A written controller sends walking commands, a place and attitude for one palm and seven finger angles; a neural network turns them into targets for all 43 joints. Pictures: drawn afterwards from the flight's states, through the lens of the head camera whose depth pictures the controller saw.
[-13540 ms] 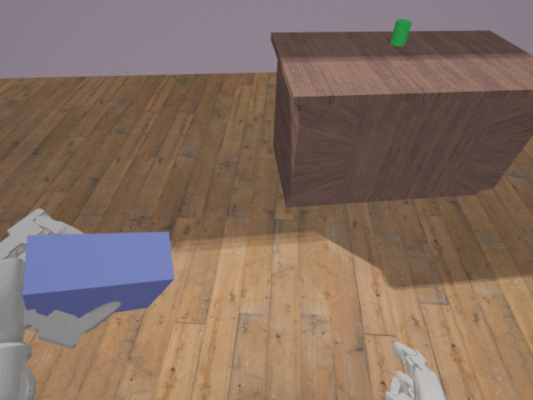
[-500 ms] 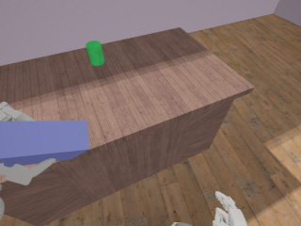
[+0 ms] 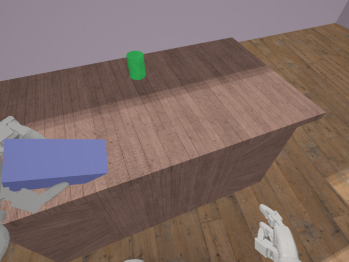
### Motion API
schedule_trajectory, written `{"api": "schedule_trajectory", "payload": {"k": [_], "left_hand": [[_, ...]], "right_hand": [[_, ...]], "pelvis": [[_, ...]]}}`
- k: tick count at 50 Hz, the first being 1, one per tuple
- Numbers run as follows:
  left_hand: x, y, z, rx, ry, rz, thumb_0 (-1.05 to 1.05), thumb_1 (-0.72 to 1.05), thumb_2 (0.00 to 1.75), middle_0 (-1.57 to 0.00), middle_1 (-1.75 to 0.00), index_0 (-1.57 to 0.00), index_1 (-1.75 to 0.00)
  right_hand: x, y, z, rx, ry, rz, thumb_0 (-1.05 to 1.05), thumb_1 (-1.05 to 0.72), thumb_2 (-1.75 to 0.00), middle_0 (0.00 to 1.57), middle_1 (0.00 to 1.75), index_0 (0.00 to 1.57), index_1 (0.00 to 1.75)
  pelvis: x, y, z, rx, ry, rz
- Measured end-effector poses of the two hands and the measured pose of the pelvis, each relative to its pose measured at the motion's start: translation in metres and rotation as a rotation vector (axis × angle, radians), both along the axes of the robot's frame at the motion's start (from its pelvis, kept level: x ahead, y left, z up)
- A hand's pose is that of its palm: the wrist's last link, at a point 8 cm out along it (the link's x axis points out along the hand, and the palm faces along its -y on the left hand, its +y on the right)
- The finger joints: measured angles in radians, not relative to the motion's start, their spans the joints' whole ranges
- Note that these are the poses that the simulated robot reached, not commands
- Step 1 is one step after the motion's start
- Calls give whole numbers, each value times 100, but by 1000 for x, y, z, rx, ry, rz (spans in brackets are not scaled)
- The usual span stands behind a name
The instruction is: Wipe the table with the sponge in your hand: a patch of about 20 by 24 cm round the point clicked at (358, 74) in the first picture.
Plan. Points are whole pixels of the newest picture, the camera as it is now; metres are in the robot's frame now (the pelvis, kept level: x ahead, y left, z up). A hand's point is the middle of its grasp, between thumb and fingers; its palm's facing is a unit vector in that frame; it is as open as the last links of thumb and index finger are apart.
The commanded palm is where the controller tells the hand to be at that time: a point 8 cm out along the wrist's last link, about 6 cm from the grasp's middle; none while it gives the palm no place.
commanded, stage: shuffle to correct the standing spot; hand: left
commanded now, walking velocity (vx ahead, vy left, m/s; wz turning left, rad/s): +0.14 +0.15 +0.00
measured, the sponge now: (69, 165) +0.24 +0.20 +0.16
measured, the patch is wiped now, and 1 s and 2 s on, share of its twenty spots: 0.00 0.00 0.00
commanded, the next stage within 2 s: come to a stop and stand still in 0.98 s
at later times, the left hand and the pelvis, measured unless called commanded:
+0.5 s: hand out of the picture +0.22 +0.31 +0.19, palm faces +0.39 -0.79 -0.48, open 10.0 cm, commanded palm +0.16 +0.35 +0.20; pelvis +0.01 +0.07 +0.00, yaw +2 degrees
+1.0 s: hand out of the picture +0.24 +0.35 +0.19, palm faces +0.37 -0.80 -0.47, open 10.0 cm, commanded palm +0.19 +0.39 +0.20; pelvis +0.03 +0.11 +0.01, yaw +1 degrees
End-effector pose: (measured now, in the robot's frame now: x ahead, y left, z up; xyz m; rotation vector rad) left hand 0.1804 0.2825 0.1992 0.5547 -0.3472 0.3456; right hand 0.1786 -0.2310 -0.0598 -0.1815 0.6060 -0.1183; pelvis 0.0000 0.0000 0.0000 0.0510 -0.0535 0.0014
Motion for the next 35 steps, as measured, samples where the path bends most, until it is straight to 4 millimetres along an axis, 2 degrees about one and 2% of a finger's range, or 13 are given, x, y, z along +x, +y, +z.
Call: {"api": "schedule_trajectory", "payload": {"k": [5, 10, 13, 17, 21, 27, 31, 35], "left_hand": [[-12, 4, 8, 0, -8, 11, -1, -48, 101, -74, -137, -75, -136], [-18, 28, 9, -39, 13, 55, -1, -48, 101, -74, -137, -75, -136], [-13, 48, 4, -55, 16, 74, -1, -48, 101, -74, -137, -75, -136], [0, 66, -7, -49, -3, 50, -1, -48, 101, -74, -137, -75, -136], [10, 71, -8, -32, 26, 29, -1, -48, 101, -74, -137, -75, -136], [0, 65, 10, 39, 19, -12, -1, -48, 101, -74, -137, -75, -136], [0, 82, 11, -14, 30, 30, -1, -48, 101, -74, -137, -75, -136], [10, 101, 4, -59, 43, 67, -1, -48, 101, -74, -137, -75, -136]], "right_hand": [[8, 32, -9, 62, 16, 76, 1, -91, -89, 20, 30, 20, 30], [-2, 50, -6, 41, 122, 103, 1, -90, -89, 20, 30, 20, 30], [-6, 56, -5, 4, 135, 92, 1, -90, -89, 20, 30, 20, 30], [-6, 61, -12, -24, 105, 30, 1, -90, -89, 20, 30, 20, 30], [-11, 71, -11, 1, 100, 3, 1, -90, -89, 20, 30, 20, 30], [-12, 81, -21, 26, 126, 23, 1, -90, -89, 20, 30, 20, 30], [-15, 85, -14, 17, 180, 23, 1, -90, -89, 20, 30, 20, 30], [-10, 90, -2, -21, 161, 14, 1, -90, -89, 20, 30, 20, 30]], "pelvis": [[4, 9, 0, -34, -6, 27], [9, 25, 15, -16, 12, 20], [11, 39, 15, -15, 12, 21], [9, 59, 2, -17, -4, 11], [8, 64, 3, -13, 4, 22], [14, 70, 4, -50, 22, 35], [20, 79, 16, -29, 33, 17], [27, 92, 21, -11, 32, 7]]}}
